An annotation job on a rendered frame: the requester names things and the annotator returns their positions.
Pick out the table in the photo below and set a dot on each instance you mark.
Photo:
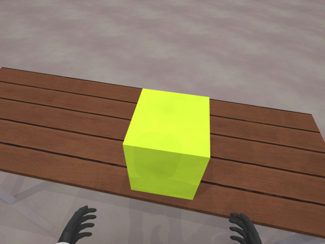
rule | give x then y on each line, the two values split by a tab
266	163

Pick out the carton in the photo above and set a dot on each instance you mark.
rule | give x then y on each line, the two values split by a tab
167	145

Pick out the left robot hand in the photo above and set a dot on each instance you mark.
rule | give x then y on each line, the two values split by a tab
71	233

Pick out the right robot hand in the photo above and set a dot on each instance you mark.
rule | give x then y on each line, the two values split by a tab
249	231

